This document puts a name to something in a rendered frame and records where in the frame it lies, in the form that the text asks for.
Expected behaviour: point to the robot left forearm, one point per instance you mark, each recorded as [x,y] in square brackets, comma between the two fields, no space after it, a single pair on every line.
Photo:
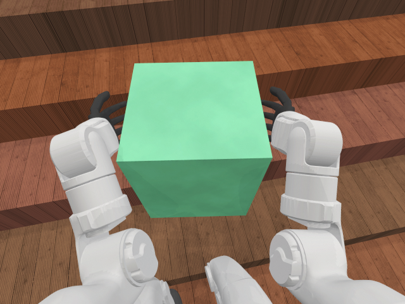
[82,157]

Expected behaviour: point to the carton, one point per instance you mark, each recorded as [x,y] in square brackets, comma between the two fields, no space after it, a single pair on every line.
[194,141]

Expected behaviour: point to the robot right thigh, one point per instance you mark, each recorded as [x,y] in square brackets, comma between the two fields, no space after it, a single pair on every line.
[234,284]

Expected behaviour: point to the left robot foot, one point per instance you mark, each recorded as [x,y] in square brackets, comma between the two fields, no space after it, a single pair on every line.
[176,297]

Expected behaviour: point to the left robot hand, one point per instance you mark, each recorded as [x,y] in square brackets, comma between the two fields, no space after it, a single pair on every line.
[97,105]

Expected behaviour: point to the right robot upper arm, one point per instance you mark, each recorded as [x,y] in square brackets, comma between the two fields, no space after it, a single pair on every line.
[312,265]

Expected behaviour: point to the left robot upper arm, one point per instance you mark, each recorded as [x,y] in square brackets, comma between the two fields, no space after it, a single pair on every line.
[114,269]

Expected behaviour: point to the robot right forearm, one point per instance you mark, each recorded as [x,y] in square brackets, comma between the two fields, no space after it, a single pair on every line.
[313,155]

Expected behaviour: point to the right robot hand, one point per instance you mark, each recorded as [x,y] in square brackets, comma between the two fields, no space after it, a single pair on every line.
[286,106]

